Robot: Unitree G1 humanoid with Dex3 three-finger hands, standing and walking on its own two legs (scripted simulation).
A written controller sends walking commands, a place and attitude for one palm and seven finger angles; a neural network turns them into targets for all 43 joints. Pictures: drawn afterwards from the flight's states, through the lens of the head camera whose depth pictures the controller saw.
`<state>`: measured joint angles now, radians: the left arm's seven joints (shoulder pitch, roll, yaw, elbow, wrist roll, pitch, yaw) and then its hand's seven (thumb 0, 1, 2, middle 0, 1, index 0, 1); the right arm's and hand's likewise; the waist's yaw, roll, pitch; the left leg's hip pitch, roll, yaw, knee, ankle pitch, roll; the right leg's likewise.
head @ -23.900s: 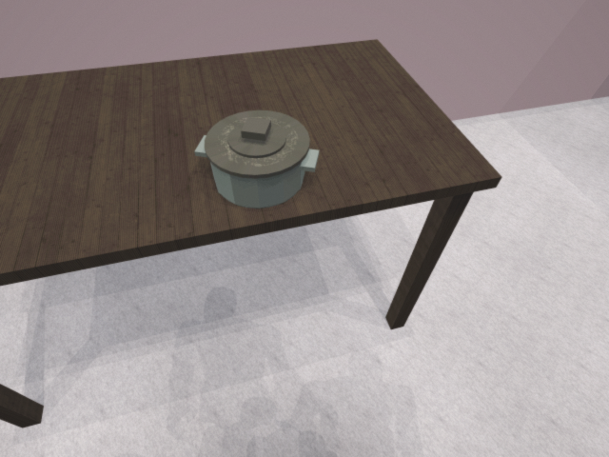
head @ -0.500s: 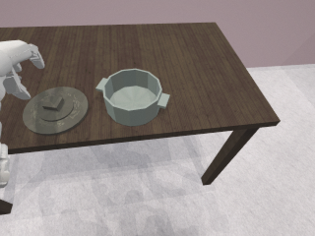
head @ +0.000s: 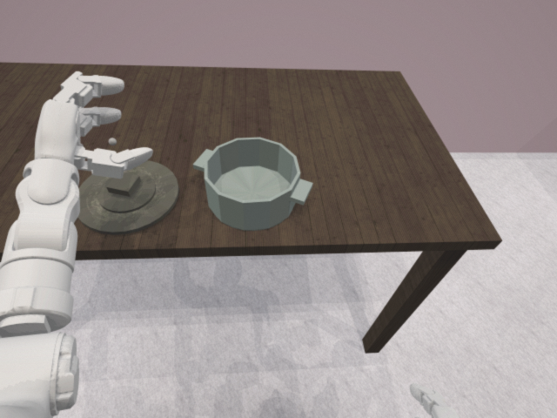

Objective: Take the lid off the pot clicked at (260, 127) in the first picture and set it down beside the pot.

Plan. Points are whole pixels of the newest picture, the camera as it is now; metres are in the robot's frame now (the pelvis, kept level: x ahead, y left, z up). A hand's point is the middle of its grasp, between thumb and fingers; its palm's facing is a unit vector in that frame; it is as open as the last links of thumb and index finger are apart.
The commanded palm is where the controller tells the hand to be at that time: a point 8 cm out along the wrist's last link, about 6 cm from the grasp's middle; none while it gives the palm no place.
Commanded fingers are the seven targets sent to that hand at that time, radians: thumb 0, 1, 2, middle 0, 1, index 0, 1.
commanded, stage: draw the hand back to the body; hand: left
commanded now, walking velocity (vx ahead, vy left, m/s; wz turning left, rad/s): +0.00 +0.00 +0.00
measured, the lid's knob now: (124, 184) +0.50 +0.32 +0.01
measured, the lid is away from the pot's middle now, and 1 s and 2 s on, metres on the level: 0.24 0.24 0.24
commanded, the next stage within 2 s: step back with the hand held close in 1.56 s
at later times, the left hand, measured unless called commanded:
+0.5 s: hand (101, 181) +0.34 +0.24 +0.18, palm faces +0.45 -0.86 -0.24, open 8.9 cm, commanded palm +0.28 +0.27 +0.20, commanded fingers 0.00 0.69 0.85 -0.24 -0.42 -0.24 -0.42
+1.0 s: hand (88, 251) +0.24 +0.22 +0.18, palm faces +0.44 -0.86 -0.26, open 7.4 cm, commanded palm +0.19 +0.25 +0.19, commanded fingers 0.00 0.90 0.90 -0.20 -0.30 -0.20 -0.30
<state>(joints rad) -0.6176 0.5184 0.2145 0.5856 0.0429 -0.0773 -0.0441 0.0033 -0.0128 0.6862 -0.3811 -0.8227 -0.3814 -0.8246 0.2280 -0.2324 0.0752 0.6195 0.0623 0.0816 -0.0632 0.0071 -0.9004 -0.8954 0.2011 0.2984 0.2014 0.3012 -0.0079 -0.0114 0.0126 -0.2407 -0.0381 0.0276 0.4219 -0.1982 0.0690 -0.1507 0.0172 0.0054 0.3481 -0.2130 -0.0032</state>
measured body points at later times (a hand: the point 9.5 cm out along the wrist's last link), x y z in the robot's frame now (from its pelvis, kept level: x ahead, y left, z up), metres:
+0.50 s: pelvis +0.01 -0.05 +0.00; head +0.00 -0.06 +0.45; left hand +0.31 +0.28 +0.20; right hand +0.18 -0.30 -0.09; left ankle +0.02 +0.07 -0.74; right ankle -0.02 -0.13 -0.74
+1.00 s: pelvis +0.00 -0.05 +0.00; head -0.03 -0.06 +0.45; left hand +0.21 +0.26 +0.19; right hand +0.19 -0.27 -0.08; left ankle +0.02 +0.07 -0.74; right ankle -0.02 -0.13 -0.74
